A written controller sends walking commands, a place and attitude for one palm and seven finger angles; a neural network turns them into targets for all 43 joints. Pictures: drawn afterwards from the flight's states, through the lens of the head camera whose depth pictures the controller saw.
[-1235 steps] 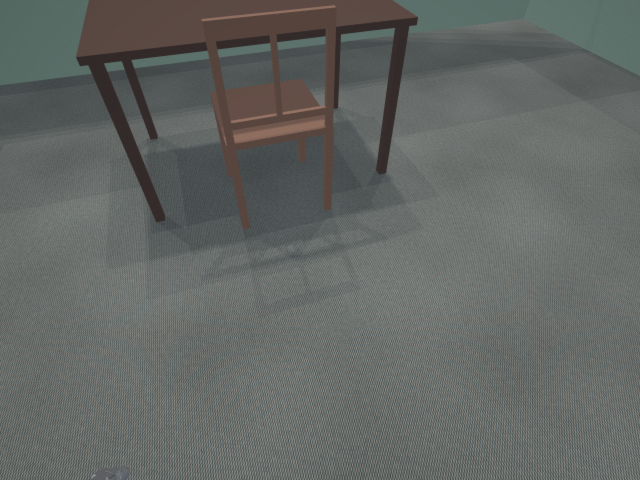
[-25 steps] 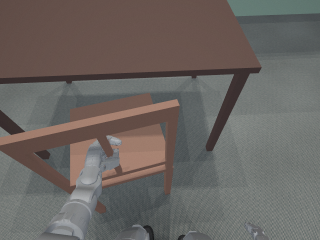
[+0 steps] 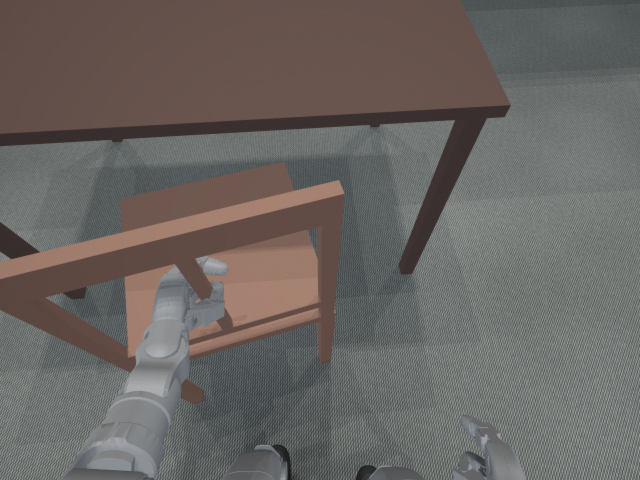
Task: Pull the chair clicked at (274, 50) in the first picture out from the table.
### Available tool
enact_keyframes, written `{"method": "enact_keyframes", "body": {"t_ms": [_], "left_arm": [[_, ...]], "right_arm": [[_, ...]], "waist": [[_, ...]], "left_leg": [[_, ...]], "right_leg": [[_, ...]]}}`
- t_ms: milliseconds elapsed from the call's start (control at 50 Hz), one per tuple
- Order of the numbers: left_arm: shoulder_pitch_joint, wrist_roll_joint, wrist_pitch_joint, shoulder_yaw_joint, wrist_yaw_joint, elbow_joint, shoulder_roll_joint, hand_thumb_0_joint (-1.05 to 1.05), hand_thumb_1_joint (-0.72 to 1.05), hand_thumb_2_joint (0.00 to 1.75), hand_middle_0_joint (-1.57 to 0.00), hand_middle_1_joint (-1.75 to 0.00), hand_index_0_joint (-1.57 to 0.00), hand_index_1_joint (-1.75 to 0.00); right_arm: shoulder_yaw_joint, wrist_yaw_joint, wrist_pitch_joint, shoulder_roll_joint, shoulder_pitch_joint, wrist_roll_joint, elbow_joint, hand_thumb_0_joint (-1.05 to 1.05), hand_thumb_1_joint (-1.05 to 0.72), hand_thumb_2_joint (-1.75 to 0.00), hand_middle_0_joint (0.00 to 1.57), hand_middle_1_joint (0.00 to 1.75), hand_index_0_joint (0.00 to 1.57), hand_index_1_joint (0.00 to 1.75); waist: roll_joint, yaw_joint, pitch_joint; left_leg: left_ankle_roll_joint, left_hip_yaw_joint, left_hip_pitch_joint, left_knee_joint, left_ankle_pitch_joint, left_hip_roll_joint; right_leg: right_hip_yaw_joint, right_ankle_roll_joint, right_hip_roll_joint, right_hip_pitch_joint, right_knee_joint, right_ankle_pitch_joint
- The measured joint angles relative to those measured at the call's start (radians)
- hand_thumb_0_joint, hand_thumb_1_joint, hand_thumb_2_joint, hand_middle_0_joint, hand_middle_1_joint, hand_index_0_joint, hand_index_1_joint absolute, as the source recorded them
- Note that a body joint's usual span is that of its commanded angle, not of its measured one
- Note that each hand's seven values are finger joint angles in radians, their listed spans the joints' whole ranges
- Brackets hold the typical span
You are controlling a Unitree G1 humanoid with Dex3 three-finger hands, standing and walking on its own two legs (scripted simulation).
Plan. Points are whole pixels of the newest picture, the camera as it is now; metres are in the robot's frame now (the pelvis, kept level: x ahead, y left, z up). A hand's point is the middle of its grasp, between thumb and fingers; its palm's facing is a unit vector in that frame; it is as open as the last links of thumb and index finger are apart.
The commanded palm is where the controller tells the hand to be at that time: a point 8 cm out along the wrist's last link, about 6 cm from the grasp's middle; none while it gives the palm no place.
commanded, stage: step backward, pulling the chair out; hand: left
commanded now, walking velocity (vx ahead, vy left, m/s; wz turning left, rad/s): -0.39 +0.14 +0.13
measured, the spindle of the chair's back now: (208, 296) +0.37 +0.18 -0.10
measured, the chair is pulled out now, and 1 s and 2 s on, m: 0.15 0.27 0.40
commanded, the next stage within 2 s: none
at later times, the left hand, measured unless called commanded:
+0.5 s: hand (212, 342) +0.28 +0.15 -0.06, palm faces +0.00 -0.99 -0.17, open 5.1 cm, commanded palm +0.25 +0.20 -0.06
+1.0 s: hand (211, 394) +0.22 +0.15 -0.06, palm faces -0.04 -0.98 -0.18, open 5.2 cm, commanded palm +0.18 +0.20 -0.06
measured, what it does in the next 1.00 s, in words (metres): walks backwards: left foot, then right foot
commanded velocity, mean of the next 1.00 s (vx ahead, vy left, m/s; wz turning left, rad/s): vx -0.38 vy -0.03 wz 0.07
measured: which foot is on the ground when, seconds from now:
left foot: down 0.00-0.02, up 0.04-0.22, down 0.24-0.62, up 0.64-0.84, down 0.86-1.00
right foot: down 0.00-0.34, up 0.36-0.54, down 0.56-1.00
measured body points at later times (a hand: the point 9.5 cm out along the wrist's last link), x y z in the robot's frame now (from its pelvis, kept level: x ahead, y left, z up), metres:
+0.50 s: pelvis -0.05 +0.02 +0.01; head +0.04 +0.03 +0.45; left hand +0.28 +0.21 -0.05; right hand +0.09 -0.21 -0.11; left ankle -0.03 +0.15 -0.73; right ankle -0.05 -0.10 -0.72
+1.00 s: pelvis -0.12 +0.03 +0.00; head -0.02 +0.03 +0.44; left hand +0.22 +0.20 -0.05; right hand +0.02 -0.24 -0.11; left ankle -0.12 +0.18 -0.73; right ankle -0.09 -0.09 -0.72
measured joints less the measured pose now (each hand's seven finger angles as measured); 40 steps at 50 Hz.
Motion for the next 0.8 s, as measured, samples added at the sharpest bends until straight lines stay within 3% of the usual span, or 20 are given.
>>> {"method": "enact_keyframes", "body": {"t_ms": [40,100,140,180,240,260,320,380,460,560,620,640,720,800], "left_arm": [[0.013,-0.007,0.000,0.022,0.001,-0.017,0.004,0.02,0.71,0.79,-0.27,-1.12,-0.50,-1.45],[0.038,-0.008,0.004,0.033,0.005,-0.043,-0.002,0.02,0.71,0.79,-0.27,-1.12,-0.50,-1.45],[0.052,-0.001,0.009,0.031,0.008,-0.056,-0.016,0.02,0.71,0.79,-0.26,-1.11,-0.50,-1.45],[0.056,0.007,0.018,0.015,0.012,-0.068,-0.032,0.02,0.71,0.78,-0.25,-1.12,-0.50,-1.45],[0.045,0.020,0.044,-0.035,0.017,-0.090,-0.052,0.01,0.72,0.78,-0.24,-1.14,-0.50,-1.45],[0.035,0.024,0.052,-0.054,0.017,-0.095,-0.053,0.01,0.72,0.78,-0.23,-1.14,-0.50,-1.45],[0.009,0.029,0.070,-0.090,0.014,-0.104,-0.038,0.01,0.73,0.77,-0.20,-1.15,-0.50,-1.45],[0.007,0.034,0.083,-0.096,0.006,-0.112,-0.022,0.01,0.74,0.76,-0.18,-1.15,-0.49,-1.45],[0.033,0.028,0.081,-0.077,0.002,-0.110,-0.020,0.01,0.74,0.76,-0.18,-1.14,-0.48,-1.45],[0.058,0.013,0.055,-0.046,-0.011,-0.110,-0.015,0.02,0.73,0.78,-0.20,-1.13,-0.48,-1.45],[0.050,-0.007,0.033,-0.013,-0.010,-0.092,-0.033,0.02,0.72,0.79,-0.22,-1.10,-0.49,-1.45],[0.050,-0.006,0.028,-0.010,-0.010,-0.087,-0.034,0.02,0.71,0.79,-0.23,-1.10,-0.49,-1.45],[0.038,0.008,0.014,-0.008,-0.004,-0.058,-0.053,0.02,0.71,0.79,-0.23,-1.09,-0.49,-1.45],[0.015,0.025,0.026,-0.035,0.009,-0.039,-0.079,0.02,0.71,0.79,-0.22,-1.10,-0.49,-1.45]], "right_arm": [[0.001,-0.005,0.007,-0.003,-0.002,0.014,-0.001,0.01,-0.90,-0.90,0.21,0.30,0.21,0.30],[-0.004,-0.029,0.018,-0.029,0.008,0.025,0.005,0.01,-0.90,-0.90,0.21,0.30,0.21,0.30],[-0.011,-0.045,0.021,-0.058,0.009,0.024,0.021,0.01,-0.90,-0.90,0.21,0.30,0.21,0.30],[-0.021,-0.060,0.027,-0.090,0.011,0.025,0.034,0.01,-0.90,-0.90,0.21,0.30,0.21,0.30],[-0.040,-0.082,0.046,-0.136,0.016,0.028,0.035,0.01,-0.90,-0.90,0.21,0.30,0.21,0.30],[-0.048,-0.088,0.056,-0.142,0.011,0.029,0.034,0.01,-0.90,-0.90,0.21,0.30,0.21,0.30],[-0.050,-0.092,0.080,-0.127,-0.016,0.027,0.011,0.01,-0.90,-0.90,0.20,0.30,0.20,0.30],[-0.044,-0.066,0.076,-0.090,-0.027,0.009,-0.032,0.01,-0.91,-0.90,0.20,0.30,0.20,0.30],[-0.023,-0.018,0.041,-0.026,-0.022,-0.004,-0.052,0.01,-0.90,-0.90,0.20,0.30,0.20,0.30],[0.012,0.009,0.011,0.030,-0.009,-0.009,-0.033,0.01,-0.90,-0.90,0.21,0.30,0.21,0.30],[0.018,0.005,0.016,0.023,-0.025,0.006,-0.005,0.01,-0.90,-0.90,0.21,0.30,0.21,0.30],[0.017,-0.003,0.019,0.019,-0.025,0.016,0.002,0.01,-0.90,-0.90,0.21,0.30,0.21,0.30],[0.007,-0.036,0.019,-0.023,-0.019,0.019,0.040,0.01,-0.90,-0.90,0.21,0.30,0.21,0.30],[-0.017,-0.061,0.031,-0.088,-0.018,0.021,0.062,0.01,-0.90,-0.90,0.21,0.30,0.21,0.30]], "waist": [[0.016,-0.015,0.011],[0.003,-0.026,0.001],[-0.005,-0.034,-0.010],[-0.007,-0.043,-0.018],[0.010,-0.048,-0.019],[0.006,-0.045,-0.012],[-0.041,-0.019,0.011],[-0.063,-0.011,0.006],[-0.056,-0.007,-0.012],[-0.038,0.005,-0.015],[0.031,-0.004,0.021],[0.033,-0.005,0.024],[0.005,-0.009,0.012],[-0.005,-0.029,0.002]], "left_leg": [[-0.011,-0.014,-0.020,0.025,0.010,0.015],[-0.021,-0.048,-0.058,0.178,-0.166,-0.027],[-0.023,-0.057,-0.052,0.211,-0.219,-0.050],[-0.024,-0.056,-0.018,0.161,-0.203,-0.051],[-0.017,-0.052,0.054,0.029,-0.043,-0.020],[-0.015,-0.049,0.068,0.007,-0.053,-0.024],[0.000,-0.016,0.094,-0.038,-0.057,-0.043],[0.011,0.008,0.097,-0.073,-0.026,-0.043],[0.009,0.018,0.093,-0.086,-0.011,-0.025],[-0.008,0.029,0.061,-0.055,-0.011,-0.015],[-0.017,0.001,0.024,0.006,-0.001,0.026],[-0.020,-0.011,0.002,0.067,-0.058,0.018],[-0.029,-0.053,-0.055,0.283,-0.246,-0.054],[-0.033,-0.045,0.003,0.188,-0.232,-0.051]], "right_leg": [[-0.010,-0.010,0.018,0.000,-0.021,0.018],[-0.006,-0.018,0.002,-0.024,-0.004,0.017],[-0.005,-0.012,-0.019,-0.036,0.004,0.015],[-0.016,-0.002,-0.040,-0.042,0.010,0.012],[-0.047,0.018,-0.056,-0.045,0.027,0.003],[-0.050,0.025,-0.064,-0.044,0.033,0.002],[-0.026,0.036,-0.086,-0.048,0.021,0.040],[-0.008,0.009,-0.080,-0.091,0.093,0.008],[-0.013,-0.009,-0.044,-0.078,0.136,-0.084],[-0.016,-0.013,-0.028,0.003,0.017,-0.022],[-0.040,-0.027,0.016,0.027,-0.047,0.013],[-0.041,-0.033,0.016,0.023,-0.049,0.024],[-0.035,-0.033,-0.027,-0.013,-0.025,0.028],[-0.055,-0.016,-0.069,-0.028,-0.012,0.031]]}}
